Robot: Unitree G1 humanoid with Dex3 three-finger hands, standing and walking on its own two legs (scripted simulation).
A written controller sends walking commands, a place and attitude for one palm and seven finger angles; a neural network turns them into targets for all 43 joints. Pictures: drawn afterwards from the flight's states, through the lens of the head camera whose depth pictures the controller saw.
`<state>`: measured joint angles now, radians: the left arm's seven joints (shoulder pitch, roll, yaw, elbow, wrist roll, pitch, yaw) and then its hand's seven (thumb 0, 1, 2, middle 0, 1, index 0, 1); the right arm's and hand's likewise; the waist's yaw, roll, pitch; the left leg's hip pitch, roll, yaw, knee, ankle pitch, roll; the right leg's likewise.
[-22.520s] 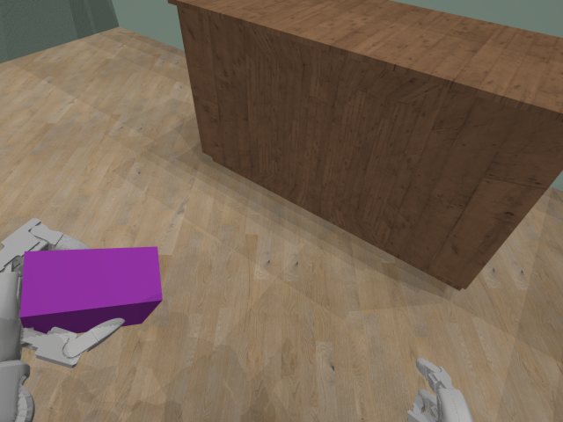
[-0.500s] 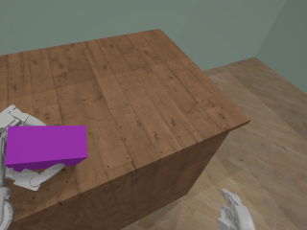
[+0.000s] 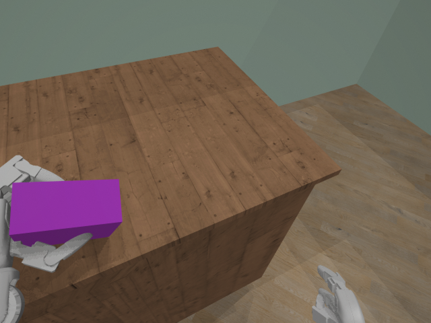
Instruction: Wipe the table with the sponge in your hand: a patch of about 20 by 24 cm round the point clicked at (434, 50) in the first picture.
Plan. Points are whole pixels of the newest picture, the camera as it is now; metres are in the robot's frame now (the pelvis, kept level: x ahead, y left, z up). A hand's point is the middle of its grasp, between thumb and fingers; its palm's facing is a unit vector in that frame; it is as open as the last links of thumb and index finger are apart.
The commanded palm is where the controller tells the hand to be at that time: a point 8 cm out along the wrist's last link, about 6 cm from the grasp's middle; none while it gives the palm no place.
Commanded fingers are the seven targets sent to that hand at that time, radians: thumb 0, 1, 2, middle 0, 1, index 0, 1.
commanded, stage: come to a stop and stand still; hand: left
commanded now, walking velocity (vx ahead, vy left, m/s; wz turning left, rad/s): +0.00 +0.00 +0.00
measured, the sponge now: (84, 213) +0.23 +0.22 +0.14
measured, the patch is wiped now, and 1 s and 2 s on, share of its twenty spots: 0.00 0.00 0.00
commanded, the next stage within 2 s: look again from close up in 0.72 s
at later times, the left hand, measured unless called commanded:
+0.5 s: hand (54, 214) +0.21 +0.24 +0.16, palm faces +0.32 -0.88 -0.36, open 10.2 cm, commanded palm +0.16 +0.29 +0.17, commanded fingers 0.00 0.10 1.30 -1.20 -1.60 -1.20 -1.60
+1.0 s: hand (43, 209) +0.22 +0.26 +0.16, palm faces +0.38 -0.87 -0.31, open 10.2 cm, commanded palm +0.16 +0.29 +0.17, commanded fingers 0.00 0.10 1.30 -1.20 -1.60 -1.20 -1.60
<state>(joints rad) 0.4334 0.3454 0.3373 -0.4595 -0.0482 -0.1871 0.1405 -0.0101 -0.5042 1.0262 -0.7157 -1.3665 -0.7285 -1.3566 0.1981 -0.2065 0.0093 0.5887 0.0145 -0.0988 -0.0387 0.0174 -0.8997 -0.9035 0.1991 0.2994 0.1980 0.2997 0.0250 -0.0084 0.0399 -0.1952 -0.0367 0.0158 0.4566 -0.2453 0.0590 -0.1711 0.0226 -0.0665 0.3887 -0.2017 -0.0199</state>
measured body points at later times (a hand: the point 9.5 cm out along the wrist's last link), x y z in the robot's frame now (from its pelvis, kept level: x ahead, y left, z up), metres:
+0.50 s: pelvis -0.01 +0.01 +0.00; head +0.01 +0.02 +0.45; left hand +0.19 +0.29 +0.18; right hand +0.16 -0.22 -0.08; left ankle +0.00 +0.08 -0.74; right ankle +0.01 -0.11 -0.74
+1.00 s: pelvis +0.00 +0.02 +0.00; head +0.01 +0.04 +0.45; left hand +0.19 +0.31 +0.18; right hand +0.19 -0.21 -0.06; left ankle +0.00 +0.08 -0.74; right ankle +0.01 -0.11 -0.74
